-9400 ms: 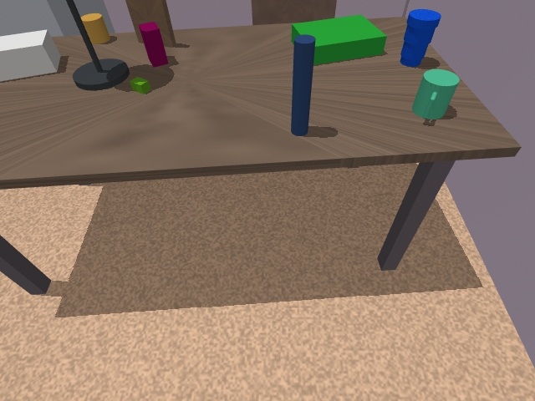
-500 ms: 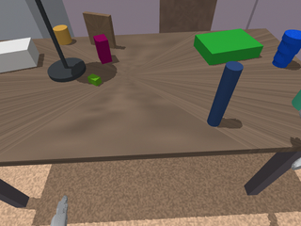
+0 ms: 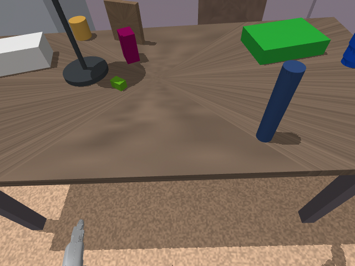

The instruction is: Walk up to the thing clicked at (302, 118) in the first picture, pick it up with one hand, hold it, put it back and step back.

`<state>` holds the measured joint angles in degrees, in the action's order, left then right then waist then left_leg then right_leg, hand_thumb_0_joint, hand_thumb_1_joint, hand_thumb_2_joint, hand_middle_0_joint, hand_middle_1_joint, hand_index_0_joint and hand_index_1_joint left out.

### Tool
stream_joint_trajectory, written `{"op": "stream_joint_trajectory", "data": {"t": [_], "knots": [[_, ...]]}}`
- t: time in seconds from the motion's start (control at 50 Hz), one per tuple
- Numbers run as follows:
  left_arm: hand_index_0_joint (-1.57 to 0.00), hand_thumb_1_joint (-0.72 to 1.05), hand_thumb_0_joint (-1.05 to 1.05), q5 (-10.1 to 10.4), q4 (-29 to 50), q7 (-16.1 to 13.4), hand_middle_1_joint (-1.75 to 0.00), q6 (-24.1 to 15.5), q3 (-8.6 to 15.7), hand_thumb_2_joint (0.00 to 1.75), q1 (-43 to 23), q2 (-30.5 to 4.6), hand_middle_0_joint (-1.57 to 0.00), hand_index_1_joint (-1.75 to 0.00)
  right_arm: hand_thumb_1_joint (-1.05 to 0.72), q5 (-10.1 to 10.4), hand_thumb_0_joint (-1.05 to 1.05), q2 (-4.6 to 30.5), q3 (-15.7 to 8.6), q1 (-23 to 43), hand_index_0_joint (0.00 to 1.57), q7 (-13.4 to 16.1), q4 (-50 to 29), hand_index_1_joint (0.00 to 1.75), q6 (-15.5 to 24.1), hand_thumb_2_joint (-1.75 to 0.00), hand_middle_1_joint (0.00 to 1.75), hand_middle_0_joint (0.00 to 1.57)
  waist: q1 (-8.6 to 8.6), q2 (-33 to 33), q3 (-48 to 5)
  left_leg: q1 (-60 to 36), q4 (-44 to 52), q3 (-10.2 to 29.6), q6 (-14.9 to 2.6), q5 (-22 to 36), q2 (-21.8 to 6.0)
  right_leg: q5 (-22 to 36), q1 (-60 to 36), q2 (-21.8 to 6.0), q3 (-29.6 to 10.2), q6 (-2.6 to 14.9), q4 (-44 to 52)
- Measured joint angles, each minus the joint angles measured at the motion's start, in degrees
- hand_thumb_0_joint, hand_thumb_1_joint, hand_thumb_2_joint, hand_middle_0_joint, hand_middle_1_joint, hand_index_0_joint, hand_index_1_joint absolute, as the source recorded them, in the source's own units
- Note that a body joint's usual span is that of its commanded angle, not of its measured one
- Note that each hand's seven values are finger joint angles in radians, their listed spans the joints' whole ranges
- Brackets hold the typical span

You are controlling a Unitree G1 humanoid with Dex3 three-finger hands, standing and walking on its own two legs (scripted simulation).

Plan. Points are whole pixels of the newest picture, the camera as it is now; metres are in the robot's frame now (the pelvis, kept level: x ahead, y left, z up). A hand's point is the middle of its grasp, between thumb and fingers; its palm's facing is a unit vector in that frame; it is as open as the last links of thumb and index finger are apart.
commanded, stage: go down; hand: right
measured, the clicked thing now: (276, 107) +0.47 -0.21 +0.08
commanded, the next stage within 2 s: approach in 1.62 s
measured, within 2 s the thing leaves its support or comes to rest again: neither
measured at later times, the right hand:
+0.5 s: hand out of the picture +0.36 -0.39 +0.14, palm faces +0.20 +0.98 -0.01, open 17.6 cm
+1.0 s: hand out of the picture +0.38 -0.41 +0.15, palm faces +0.22 +0.98 -0.01, open 17.5 cm
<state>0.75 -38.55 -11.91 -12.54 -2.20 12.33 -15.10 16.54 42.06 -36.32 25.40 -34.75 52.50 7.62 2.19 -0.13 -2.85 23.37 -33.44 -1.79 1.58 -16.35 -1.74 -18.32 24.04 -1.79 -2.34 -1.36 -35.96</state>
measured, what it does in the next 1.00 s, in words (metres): stands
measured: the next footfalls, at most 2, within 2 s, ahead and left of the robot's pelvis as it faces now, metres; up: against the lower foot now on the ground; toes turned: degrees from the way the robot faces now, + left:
none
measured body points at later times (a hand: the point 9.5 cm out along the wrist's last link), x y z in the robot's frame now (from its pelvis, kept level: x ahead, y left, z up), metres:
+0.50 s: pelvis +0.00 -0.01 -0.01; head +0.05 -0.03 +0.44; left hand +0.15 +0.25 -0.07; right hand +0.35 -0.44 +0.14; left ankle +0.00 +0.14 -0.73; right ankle +0.00 -0.13 -0.73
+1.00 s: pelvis +0.01 -0.01 -0.01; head +0.06 -0.03 +0.43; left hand +0.15 +0.25 -0.08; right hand +0.37 -0.46 +0.15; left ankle +0.00 +0.14 -0.73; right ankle +0.00 -0.13 -0.73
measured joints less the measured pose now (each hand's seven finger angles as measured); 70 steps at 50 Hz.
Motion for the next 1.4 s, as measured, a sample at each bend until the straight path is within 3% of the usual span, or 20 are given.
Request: {"op": "stream_joint_trajectory", "data": {"t": [0.12,0.44,0.64,0.98,1.24,1.4], "knots": [[-0.06,-0.52,-0.01,-0.1,0.8,0.0,-0.06,0.1,-0.6,0.05,0.4,-0.1,-0.07,-0.05,0.58,-1.7,-0.02,2.2,0.2,1.9,0.04,0.2,2.8,0.06,0.2,-0.06,0.06,0.03,0.52,-0.5,-1.1,1.5,-0.4,0.3,0.05,0.0,0.3,-0.5,1.7,-0.3,0.2,0.09,-1.2],[-0.06,-0.54,-0.01,-0.3,2.8,0.5,-0.06,-0.1,-1.2,0.06,0.8,0.8,-0.07,-0.06,0.56,-2.4,-0.02,4.9,-0.1,5.2,0.04,0.4,5.4,0.06,0.0,-0.07,0.06,0.03,1.04,-0.2,-1.8,4.2,-2.0,0.0,0.36,-0.5,0.5,-1.9,5.2,-0.4,-0.2,0.36,-4.3],[-0.06,-0.54,-0.01,-0.3,4.3,0.6,-0.06,-0.3,-1.1,0.06,2.0,0.1,-0.07,-0.06,0.56,-2.9,-0.02,7.3,-1.6,6.9,0.04,0.4,7.5,0.06,-0.3,-0.07,0.06,0.04,1.55,-0.3,-1.9,5.7,-3.1,0.0,0.43,-1.3,0.6,-2.7,6.8,-0.5,-0.3,0.41,-5.7],[-0.05,-0.54,-0.01,-0.5,6.7,0.7,-0.06,0.3,-1.9,0.07,2.2,0.0,-0.06,-0.06,0.55,-4.9,-0.02,10.0,-1.9,10.4,0.04,0.1,10.4,0.05,-1.2,-0.06,0.06,0.04,2.31,-0.1,-2.7,7.8,-5.2,-0.1,0.55,-2.5,0.7,-4.1,9.2,-0.6,-0.5,0.52,-8.2],[-0.05,-0.54,-0.01,-0.6,7.4,1.3,-0.06,0.7,-1.8,0.07,2.9,0.0,-0.06,-0.06,0.55,-4.9,-0.02,8.8,-2.4,10.1,0.05,0.1,8.8,0.05,-0.9,-0.06,0.06,0.05,2.27,-0.1,-2.7,9.4,-6.6,-0.2,0.55,-2.7,0.8,-4.5,10.8,-0.7,-0.6,0.54,-9.8],[-0.05,-0.53,-0.01,-0.5,9.0,1.1,-0.06,0.2,-1.7,0.06,3.5,-0.3,-0.06,-0.05,0.55,-5.0,-0.02,10.5,-2.7,10.3,0.05,0.0,10.5,0.06,-1.4,-0.06,0.06,0.05,2.53,-0.2,-2.9,9.7,-7.0,-0.1,0.50,-2.8,0.7,-4.5,11.0,-0.6,-0.5,0.48,-10.0]]}}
